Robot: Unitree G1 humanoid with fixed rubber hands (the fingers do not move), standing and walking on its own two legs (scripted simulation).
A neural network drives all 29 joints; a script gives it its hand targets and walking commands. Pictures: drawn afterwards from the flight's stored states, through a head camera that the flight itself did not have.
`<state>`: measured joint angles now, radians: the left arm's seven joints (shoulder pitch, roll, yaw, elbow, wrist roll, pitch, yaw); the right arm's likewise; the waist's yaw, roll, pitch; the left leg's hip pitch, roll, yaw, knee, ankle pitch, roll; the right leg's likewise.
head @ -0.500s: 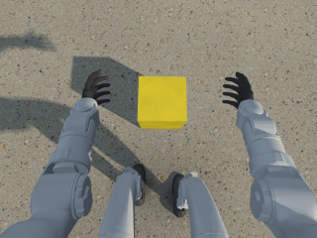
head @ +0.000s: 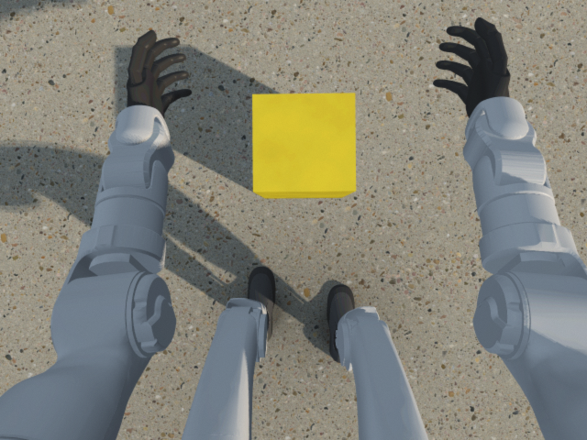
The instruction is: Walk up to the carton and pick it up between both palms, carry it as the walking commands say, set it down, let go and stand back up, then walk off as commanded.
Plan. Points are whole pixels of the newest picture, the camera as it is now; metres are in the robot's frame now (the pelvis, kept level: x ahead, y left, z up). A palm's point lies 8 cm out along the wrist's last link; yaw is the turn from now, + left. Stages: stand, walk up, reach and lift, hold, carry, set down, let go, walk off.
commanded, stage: reach and lift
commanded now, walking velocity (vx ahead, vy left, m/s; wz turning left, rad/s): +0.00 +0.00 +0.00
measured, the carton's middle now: (303, 153) +0.52 +0.02 -0.54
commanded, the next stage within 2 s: none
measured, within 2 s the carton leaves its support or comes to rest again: neither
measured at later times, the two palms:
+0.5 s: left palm (191, 139) +0.49 +0.21 -0.29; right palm (418, 139) +0.50 -0.17 -0.28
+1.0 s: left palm (212, 152) +0.49 +0.20 -0.40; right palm (399, 154) +0.50 -0.17 -0.40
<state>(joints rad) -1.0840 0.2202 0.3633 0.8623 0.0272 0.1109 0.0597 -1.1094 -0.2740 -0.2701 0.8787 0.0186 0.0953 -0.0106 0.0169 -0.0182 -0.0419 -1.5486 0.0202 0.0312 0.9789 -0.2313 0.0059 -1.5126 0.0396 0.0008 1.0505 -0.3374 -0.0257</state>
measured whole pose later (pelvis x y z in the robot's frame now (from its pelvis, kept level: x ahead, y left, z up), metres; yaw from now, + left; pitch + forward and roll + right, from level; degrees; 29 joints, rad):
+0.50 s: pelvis -0.04 +0.01 -0.13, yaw +0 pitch +42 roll -1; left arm -1.28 0.29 0.27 0.81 -0.08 0.15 0.14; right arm -1.29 -0.32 -0.21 0.83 0.09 0.15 -0.10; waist 0.01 -0.01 0.25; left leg -1.91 0.01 0.02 1.57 -0.40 0.03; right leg -1.85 0.03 -0.02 1.63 -0.52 -0.01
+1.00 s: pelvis -0.06 +0.00 -0.26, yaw +0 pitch +36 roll +0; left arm -1.54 0.38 0.16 1.26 -0.19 0.10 0.13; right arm -1.52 -0.39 -0.06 1.22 0.22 0.11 -0.10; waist 0.02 -0.02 0.34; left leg -2.20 0.04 0.02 2.02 -0.44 0.02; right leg -2.13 0.03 -0.04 2.10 -0.59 -0.03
